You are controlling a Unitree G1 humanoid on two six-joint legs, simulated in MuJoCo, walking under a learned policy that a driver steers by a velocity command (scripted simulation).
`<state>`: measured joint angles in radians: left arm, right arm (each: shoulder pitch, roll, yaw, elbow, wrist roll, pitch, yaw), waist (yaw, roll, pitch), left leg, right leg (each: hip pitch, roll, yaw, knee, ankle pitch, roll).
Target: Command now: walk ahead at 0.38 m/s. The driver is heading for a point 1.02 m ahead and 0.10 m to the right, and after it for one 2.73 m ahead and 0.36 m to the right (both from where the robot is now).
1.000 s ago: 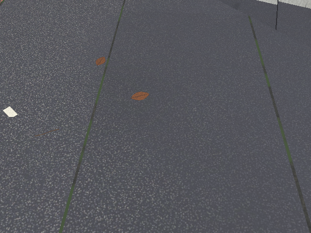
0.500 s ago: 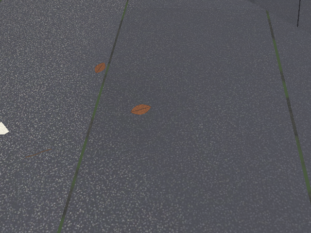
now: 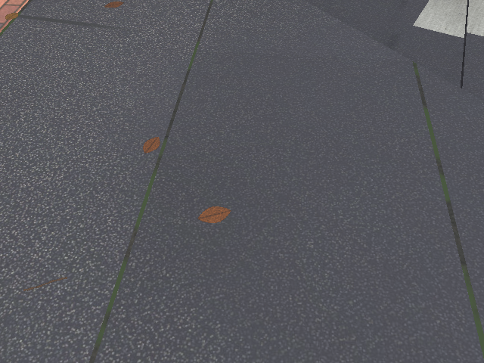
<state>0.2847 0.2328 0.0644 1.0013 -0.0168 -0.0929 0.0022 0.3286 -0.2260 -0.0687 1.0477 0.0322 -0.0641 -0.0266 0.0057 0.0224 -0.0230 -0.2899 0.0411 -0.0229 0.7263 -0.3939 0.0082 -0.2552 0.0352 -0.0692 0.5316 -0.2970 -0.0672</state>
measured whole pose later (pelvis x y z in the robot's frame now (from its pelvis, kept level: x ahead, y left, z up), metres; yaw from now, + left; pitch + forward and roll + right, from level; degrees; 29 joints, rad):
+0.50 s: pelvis +0.23 +0.07 -0.01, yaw +0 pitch +1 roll +0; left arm 0.38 0.23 0.05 1.04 -0.03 -0.09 0.00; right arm 0.04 -0.23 -0.06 0.91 0.02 -0.10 0.04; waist 0.03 -0.02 0.05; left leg -0.44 -0.02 0.07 0.56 -0.15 0.06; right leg -0.23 -0.02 0.05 1.11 -0.45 -0.03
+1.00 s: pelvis +0.50 +0.04 -0.01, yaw -9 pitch +2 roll +1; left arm 0.04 0.22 0.06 0.83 -0.02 -0.07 -0.06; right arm 0.36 -0.25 -0.05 1.02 0.00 -0.06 -0.02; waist -0.06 -0.01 0.01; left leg 0.13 0.00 0.20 0.29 -0.44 -0.01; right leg -0.56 -0.02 -0.07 0.58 -0.08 -0.11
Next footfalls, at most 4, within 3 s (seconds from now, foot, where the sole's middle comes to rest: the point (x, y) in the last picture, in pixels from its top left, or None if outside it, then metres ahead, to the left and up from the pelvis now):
0.42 left None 0.36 0.16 -0.77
1.02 right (289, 313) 0.67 -0.09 -0.77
1.50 left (251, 222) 1.00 0.02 -0.77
1.98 right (334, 191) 1.14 -0.28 -0.77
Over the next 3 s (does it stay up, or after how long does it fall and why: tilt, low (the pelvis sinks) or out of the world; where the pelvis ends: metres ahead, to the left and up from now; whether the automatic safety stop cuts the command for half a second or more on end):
stays up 1.58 -0.12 -0.01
